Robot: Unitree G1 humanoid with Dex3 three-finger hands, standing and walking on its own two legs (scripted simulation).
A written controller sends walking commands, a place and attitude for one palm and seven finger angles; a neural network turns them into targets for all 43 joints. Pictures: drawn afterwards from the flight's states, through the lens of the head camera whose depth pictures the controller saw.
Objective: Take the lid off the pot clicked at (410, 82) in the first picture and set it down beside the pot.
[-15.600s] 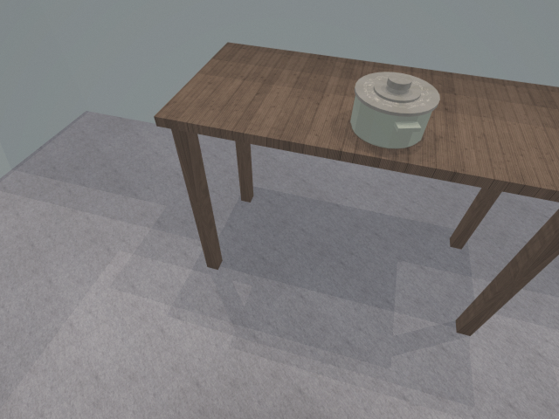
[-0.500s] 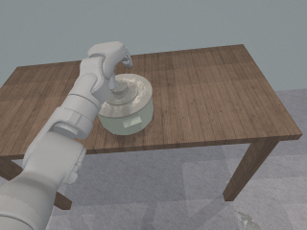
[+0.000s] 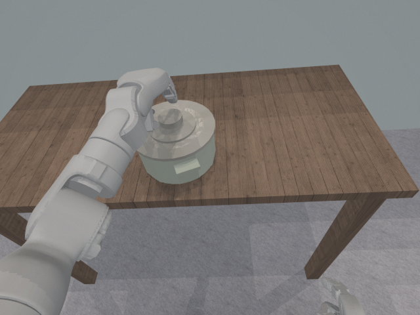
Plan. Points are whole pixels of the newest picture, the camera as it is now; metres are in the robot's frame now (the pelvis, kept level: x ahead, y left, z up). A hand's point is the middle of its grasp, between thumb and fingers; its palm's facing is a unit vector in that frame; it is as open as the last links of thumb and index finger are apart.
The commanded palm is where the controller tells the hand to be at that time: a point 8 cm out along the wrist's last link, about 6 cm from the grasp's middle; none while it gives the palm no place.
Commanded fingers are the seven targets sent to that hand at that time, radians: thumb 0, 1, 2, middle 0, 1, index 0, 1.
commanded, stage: lower the open fingers around the knob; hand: left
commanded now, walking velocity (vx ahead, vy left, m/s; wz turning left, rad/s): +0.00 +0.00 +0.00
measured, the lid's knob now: (170, 118) +0.50 +0.09 +0.11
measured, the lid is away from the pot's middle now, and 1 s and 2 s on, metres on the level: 0.00 0.00 0.00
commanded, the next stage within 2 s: close the fingers and squeeze the knob in 0.78 s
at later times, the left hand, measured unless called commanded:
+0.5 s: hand (161, 119) +0.47 +0.10 +0.13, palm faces -0.33 -0.07 -0.94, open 10.0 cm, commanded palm +0.46 +0.11 +0.19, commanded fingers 0.00 -0.32 1.51 -0.85 -0.08 -0.85 -0.08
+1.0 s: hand (162, 122) +0.47 +0.10 +0.13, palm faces -0.33 -0.08 -0.94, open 10.3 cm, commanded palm +0.45 +0.11 +0.19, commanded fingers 0.00 -0.10 1.12 -0.60 -0.64 -0.60 -0.64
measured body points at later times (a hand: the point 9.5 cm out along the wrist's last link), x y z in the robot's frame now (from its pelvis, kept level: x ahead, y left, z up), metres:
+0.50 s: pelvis +0.01 +0.01 +0.00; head +0.04 -0.03 +0.45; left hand +0.48 +0.10 +0.19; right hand +0.10 -0.25 -0.14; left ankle -0.01 +0.14 -0.74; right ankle +0.00 -0.15 -0.74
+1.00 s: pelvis +0.01 +0.00 +0.00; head +0.04 -0.04 +0.45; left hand +0.48 +0.10 +0.18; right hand +0.13 -0.25 -0.13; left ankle -0.01 +0.14 -0.74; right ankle +0.00 -0.15 -0.74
